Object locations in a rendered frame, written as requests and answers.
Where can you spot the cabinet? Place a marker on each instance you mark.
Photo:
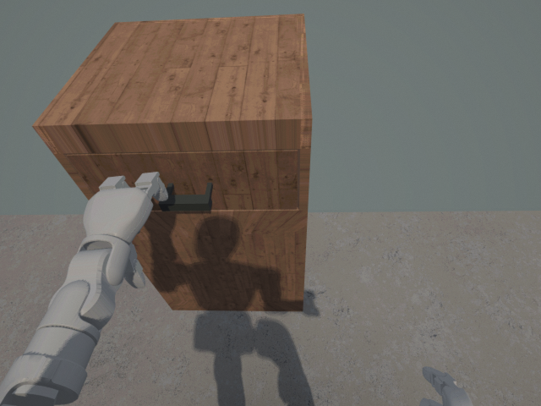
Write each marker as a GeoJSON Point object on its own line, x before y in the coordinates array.
{"type": "Point", "coordinates": [215, 84]}

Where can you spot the left robot forearm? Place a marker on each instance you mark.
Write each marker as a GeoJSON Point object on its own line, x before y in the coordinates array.
{"type": "Point", "coordinates": [52, 369]}

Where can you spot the drawer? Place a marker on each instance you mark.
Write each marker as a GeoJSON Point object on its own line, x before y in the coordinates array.
{"type": "Point", "coordinates": [242, 179]}

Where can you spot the robot left hand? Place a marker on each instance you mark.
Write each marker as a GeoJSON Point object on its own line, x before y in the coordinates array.
{"type": "Point", "coordinates": [121, 211]}

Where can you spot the robot right hand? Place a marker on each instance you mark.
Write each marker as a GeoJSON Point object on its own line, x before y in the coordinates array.
{"type": "Point", "coordinates": [446, 387]}

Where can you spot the handle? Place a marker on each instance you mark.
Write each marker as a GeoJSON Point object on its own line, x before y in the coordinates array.
{"type": "Point", "coordinates": [187, 202]}

